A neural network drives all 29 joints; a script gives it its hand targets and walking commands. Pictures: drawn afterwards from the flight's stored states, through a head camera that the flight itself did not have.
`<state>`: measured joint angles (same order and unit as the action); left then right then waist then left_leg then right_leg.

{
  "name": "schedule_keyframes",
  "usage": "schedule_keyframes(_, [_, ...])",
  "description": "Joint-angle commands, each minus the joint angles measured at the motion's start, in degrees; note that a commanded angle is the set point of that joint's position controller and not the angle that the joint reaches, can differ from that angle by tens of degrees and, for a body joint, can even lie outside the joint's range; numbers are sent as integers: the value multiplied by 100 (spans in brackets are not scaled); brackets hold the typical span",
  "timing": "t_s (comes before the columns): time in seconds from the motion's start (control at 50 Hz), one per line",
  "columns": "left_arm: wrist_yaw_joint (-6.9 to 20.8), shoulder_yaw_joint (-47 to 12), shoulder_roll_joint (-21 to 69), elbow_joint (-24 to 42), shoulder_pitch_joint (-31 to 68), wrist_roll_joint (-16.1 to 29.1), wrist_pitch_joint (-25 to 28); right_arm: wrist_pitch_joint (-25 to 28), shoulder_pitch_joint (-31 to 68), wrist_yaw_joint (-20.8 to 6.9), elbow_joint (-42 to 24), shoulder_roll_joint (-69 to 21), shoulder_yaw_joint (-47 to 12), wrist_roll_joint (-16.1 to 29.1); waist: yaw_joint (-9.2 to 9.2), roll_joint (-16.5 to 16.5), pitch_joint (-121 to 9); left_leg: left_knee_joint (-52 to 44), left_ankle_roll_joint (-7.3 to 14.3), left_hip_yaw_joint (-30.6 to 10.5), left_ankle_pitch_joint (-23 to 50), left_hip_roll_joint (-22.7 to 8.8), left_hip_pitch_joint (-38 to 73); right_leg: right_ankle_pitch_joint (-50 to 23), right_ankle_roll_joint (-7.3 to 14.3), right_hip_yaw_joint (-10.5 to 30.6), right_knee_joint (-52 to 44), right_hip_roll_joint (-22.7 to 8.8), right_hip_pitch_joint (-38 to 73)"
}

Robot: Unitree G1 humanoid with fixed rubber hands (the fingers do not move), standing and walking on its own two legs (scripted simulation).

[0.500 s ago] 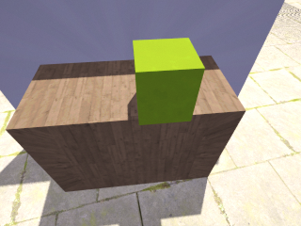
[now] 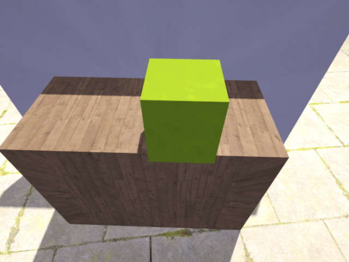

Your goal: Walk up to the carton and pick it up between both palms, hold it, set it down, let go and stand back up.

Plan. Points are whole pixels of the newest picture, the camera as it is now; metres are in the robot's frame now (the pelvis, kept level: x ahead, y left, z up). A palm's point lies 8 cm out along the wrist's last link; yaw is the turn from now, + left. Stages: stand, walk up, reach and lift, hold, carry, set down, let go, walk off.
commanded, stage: walk up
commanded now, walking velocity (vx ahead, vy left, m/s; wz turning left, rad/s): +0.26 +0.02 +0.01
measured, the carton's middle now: (182, 112) +0.54 +0.01 +0.04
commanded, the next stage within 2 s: none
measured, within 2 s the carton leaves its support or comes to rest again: neither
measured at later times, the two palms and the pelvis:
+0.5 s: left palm out of the picture +0.13 +0.24 -0.16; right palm (259, 246) +0.21 -0.19 -0.13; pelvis +0.15 +0.03 +0.00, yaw -2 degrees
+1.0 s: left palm (86, 257) +0.18 +0.26 -0.16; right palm out of the picture +0.11 -0.17 -0.13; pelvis +0.11 +0.05 +0.00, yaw -1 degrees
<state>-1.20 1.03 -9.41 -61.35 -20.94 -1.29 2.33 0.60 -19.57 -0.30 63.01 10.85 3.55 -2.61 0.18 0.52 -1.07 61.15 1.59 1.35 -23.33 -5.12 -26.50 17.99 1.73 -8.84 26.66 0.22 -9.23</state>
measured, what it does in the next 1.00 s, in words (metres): walks ahead: left foot, then right foot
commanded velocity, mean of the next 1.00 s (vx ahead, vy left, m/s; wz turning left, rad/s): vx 0.04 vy -0.01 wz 0.00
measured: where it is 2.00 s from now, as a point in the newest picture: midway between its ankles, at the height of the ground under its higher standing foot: outside the picture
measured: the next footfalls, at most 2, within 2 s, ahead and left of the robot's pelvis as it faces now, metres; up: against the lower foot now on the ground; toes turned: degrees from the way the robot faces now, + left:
left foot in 0.28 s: +0.24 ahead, +0.10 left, +0.00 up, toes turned +8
right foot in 0.62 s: +0.21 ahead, -0.10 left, +0.00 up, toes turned -6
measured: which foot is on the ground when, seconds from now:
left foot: up 0.00-0.26, down 0.28-0.68, up 0.70-0.90, down 0.92-1.00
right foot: down 0.00-0.30, up 0.32-0.60, down 0.62-0.94, up 0.96-1.00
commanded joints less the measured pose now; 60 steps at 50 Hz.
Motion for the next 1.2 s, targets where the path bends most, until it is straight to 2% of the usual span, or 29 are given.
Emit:
schedule_keyframes(0.0, [-2,107,-671,38,-669,-22,278,153,122,-62,-454,48,16,-1,-74,381,999,-20,-167,-144,733,-318,-1355,-1961,629,2638,-1790,-2338,465])
schedule_keyframes(0.06, [-4,44,-481,-118,-657,-12,359,83,353,-40,-565,-11,-28,115,-189,-771,700,-681,-208,62,947,-190,-931,-3400,568,1401,-1419,-1700,648])
schedule_keyframes(0.16, [-32,-34,-272,-436,-1253,-37,290,125,1546,-16,-904,69,-119,190,242,-749,912,-2220,-160,660,1107,146,-214,-4113,511,1025,-1038,-1524,598])
schedule_keyframes(0.2, [-43,-18,-396,-568,-1341,-43,242,151,1475,1,-905,158,-111,202,181,-1062,913,-2517,-87,789,953,256,269,-3974,527,943,-810,-1486,523])
schedule_keyframes(0.24, [-47,-55,-284,-620,-1299,-23,226,221,849,30,-721,329,-38,171,-184,-806,757,-3114,94,772,1473,333,1441,-4353,349,751,154,-1305,58])
schedule_keyframes(0.26, [-52,-81,-208,-573,-1202,-3,234,308,172,71,-495,569,34,133,-527,-327,408,-3316,257,324,2793,-82,2643,-3935,103,599,1018,-1080,-660])
schedule_keyframes(0.28, [-75,-127,-58,-499,-1399,112,224,382,-534,104,-315,859,96,83,-692,485,-234,-3136,607,-824,5072,-1242,3906,-1801,-173,302,2194,-683,-1485])
schedule_keyframes(0.3, [-104,-128,57,-575,-1789,307,119,365,-852,110,-147,909,78,148,-704,1204,-1139,-3346,1468,-1784,6696,-2099,4307,532,-307,300,3481,-112,-1410])
schedule_keyframes(0.32, [-129,2,-242,-683,-1580,292,17,332,-777,108,-133,828,67,201,-635,674,-1279,-3592,1635,-2036,7139,-2263,3744,1590,-282,619,3965,-139,-1124])
schedule_keyframes(0.34, [-136,63,-337,-625,-1268,211,-40,317,-412,110,-211,747,41,182,-485,277,-962,-3762,1456,-1763,6944,-2198,3246,1677,-259,836,4230,-225,-1135])
schedule_keyframes(0.38, [-91,-33,189,-524,-952,72,-137,304,435,191,-335,489,-74,174,-57,185,-38,-4109,1176,-1040,5856,-1773,2115,1355,-221,1036,3786,-472,-1202])
schedule_keyframes(0.44, [-35,-69,416,-348,-724,-29,-249,267,763,289,-348,110,-234,184,242,643,227,-4212,941,44,5472,-893,1231,872,-214,895,2460,-408,-437])
schedule_keyframes(0.5, [-99,-23,244,-435,-762,-6,-319,245,581,262,-321,87,-256,194,225,517,-265,-4000,1063,130,4930,-845,1734,566,-233,534,1588,-283,-299])
schedule_keyframes(0.54, [-129,-12,149,-375,-631,4,-386,132,587,245,-310,301,-247,206,256,640,-336,-4134,1036,-131,3241,-963,1322,143,-189,515,977,-335,12])
schedule_keyframes(0.58, [-137,38,-103,-261,-325,-37,-390,2,765,264,-404,445,-186,230,255,542,177,-3996,737,-135,2485,-919,501,-935,-176,612,322,-436,260])
schedule_keyframes(0.6, [-148,93,-334,-159,-150,-54,-373,-54,762,272,-488,485,-147,245,208,154,481,-3728,509,-64,2209,-813,310,-1465,-133,965,94,-728,53])
schedule_keyframes(0.64, [-145,200,-854,90,409,-28,-364,-226,608,320,-530,185,-159,263,39,-1543,710,-2806,44,574,715,72,673,-2561,372,1886,-614,-1611,-958])
schedule_keyframes(0.66, [-168,169,-779,183,584,-9,-368,-271,480,338,-512,191,-130,263,5,-1842,673,-2306,-12,578,445,279,981,-2602,594,1878,-785,-1713,-1192])
schedule_keyframes(0.7, [-223,144,-688,323,726,-44,-375,-307,298,311,-467,232,-59,213,-2,-1740,347,-1367,-10,488,-349,464,980,-2632,946,2006,-922,-1889,-1157])
schedule_keyframes(0.74, [-267,191,-851,479,887,-36,-396,-330,310,284,-488,205,-4,189,-6,-1116,301,-320,-28,285,-883,550,709,-3498,1232,1966,-785,-1994,-1170])
schedule_keyframes(0.82, [-274,258,-946,635,1324,-74,-412,-287,29,302,-494,36,-57,204,-251,-742,-282,-1177,-34,-123,-658,194,964,-3062,1073,1708,-433,-1724,-769])
schedule_keyframes(0.86, [-196,181,-629,560,1236,-64,-408,-185,-281,291,-313,-162,-173,181,-282,-699,-630,-3104,56,-13,-176,362,1582,-588,809,1784,-515,-1335,-393])
schedule_keyframes(0.88, [-172,175,-592,520,1121,-16,-434,-127,-409,299,-203,-182,-225,193,-310,-277,-422,-4267,62,-70,505,374,1902,-515,615,1643,-96,-1105,-500])
schedule_keyframes(0.92, [-95,75,-102,398,589,105,-452,-10,-166,303,-298,641,-136,162,68,1696,-68,-5183,426,-1948,1092,-1231,2193,587,48,710,839,-141,-1708])
schedule_keyframes(0.94, [-121,123,-307,494,943,115,-479,-8,-46,272,-288,675,-201,153,-85,2261,499,-5095,757,-2193,1544,-1434,799,880,-40,780,869,-197,-1039])
schedule_keyframes(0.98, [-17,214,-518,358,1105,151,-482,45,502,273,-449,52,-382,128,113,794,881,-5000,663,-1299,2097,-988,1048,678,-25,903,1310,-154,-975])
schedule_keyframes(1.0, [8,212,-501,257,979,146,-482,64,568,309,-479,195,-347,123,174,525,872,-4910,582,-1015,2225,-821,1208,457,-47,772,1317,-61,-1035])
schedule_keyframes(1.12, [-112,40,-132,-131,652,104,-344,134,-72,303,-193,145,-339,218,-27,439,362,-4308,631,-723,3519,-664,2061,-180,-137,901,69,-226,-408])
schedule_keyframes(1.18, [-163,53,-403,-251,431,75,-243,130,-138,291,-165,145,-302,238,-94,332,154,-4303,430,-715,3014,-492,1857,-1441,-94,1242,-530,-542,397])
